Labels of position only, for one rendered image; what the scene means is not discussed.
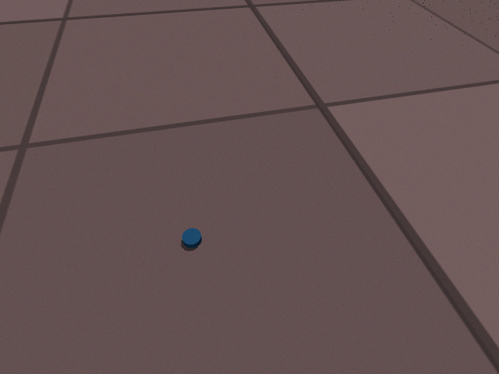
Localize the tin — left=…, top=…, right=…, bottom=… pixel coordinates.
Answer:
left=182, top=228, right=202, bottom=249

